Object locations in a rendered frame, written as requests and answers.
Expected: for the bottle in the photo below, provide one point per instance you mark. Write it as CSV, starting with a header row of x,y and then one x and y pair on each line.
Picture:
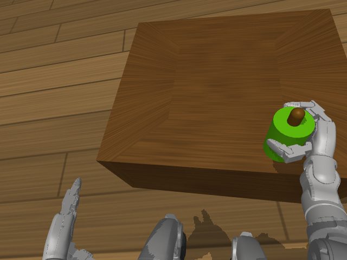
x,y
290,126

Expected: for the right robot hand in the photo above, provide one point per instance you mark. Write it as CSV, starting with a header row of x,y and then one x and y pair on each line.
x,y
322,140

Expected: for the left robot hand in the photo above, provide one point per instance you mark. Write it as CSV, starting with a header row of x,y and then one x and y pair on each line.
x,y
59,240

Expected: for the right robot arm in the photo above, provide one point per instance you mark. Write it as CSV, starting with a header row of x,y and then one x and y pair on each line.
x,y
323,210

